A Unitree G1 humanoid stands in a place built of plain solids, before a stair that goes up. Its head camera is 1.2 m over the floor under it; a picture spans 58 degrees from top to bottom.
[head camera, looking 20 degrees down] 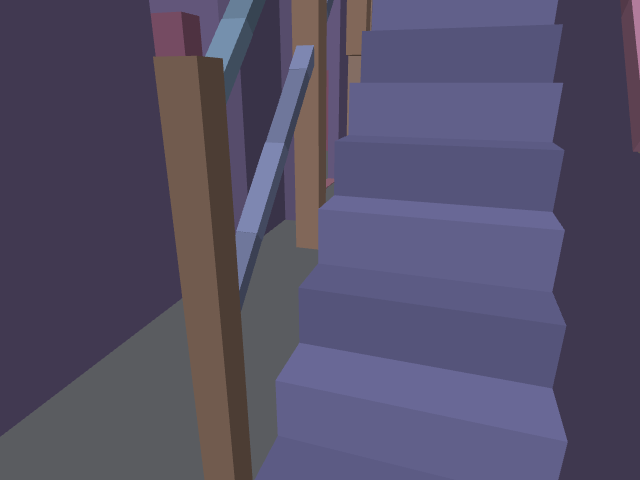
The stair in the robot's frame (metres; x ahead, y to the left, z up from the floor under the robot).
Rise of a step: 0.20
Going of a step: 0.20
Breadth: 0.75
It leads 18 degrees to the right of straight ahead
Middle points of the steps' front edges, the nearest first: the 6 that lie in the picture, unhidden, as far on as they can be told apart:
0.91 -0.23 0.40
1.10 -0.29 0.60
1.29 -0.35 0.80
1.49 -0.41 1.00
1.68 -0.47 1.20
1.87 -0.53 1.40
